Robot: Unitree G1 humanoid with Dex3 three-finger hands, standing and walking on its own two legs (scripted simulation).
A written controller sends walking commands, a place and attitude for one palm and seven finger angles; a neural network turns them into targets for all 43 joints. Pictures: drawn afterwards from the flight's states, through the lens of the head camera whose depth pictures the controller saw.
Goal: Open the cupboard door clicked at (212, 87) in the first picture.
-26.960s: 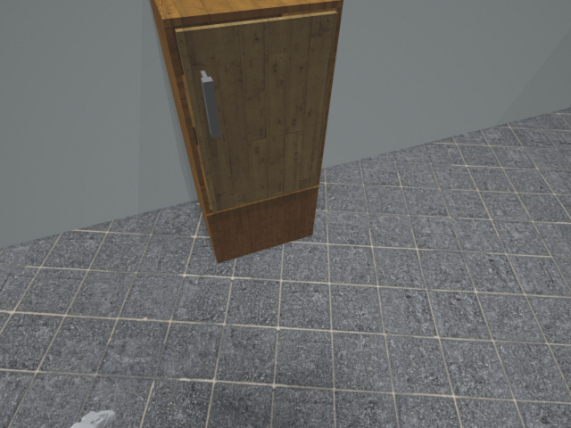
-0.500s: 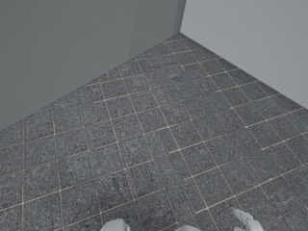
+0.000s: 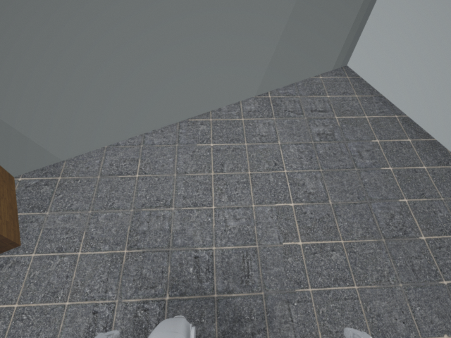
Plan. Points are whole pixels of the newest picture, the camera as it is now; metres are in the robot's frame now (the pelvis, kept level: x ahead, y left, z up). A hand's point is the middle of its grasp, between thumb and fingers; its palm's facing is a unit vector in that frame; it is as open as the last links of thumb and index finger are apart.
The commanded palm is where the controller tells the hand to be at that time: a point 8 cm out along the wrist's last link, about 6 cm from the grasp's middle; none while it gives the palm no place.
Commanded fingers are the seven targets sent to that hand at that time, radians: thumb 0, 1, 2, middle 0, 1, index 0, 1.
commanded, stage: turn to face it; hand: left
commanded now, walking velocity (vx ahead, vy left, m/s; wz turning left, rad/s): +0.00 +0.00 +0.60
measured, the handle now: out of the picture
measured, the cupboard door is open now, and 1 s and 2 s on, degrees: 38 38 38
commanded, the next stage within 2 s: take the last steps up to it in 1.84 s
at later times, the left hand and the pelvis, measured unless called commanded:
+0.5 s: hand out of the picture +0.07 +0.21 -0.15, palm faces +0.28 -0.91 -0.31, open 7.4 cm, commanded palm none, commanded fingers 0.00 0.90 0.90 -0.20 -0.30 -0.20 -0.30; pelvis +0.02 -0.03 -0.01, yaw +18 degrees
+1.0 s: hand out of the picture -0.02 +0.21 -0.16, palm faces +0.58 -0.77 -0.27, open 7.4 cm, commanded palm none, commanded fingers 0.00 0.90 0.90 -0.20 -0.30 -0.20 -0.30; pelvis +0.03 -0.03 +0.00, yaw +36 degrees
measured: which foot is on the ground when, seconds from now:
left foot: up 0.00-0.04, down 0.06-0.44, up 0.46-0.72, down 0.74-1.00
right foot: down 0.00-0.06, up 0.08-0.42, down 0.44-0.74, up 0.76-1.00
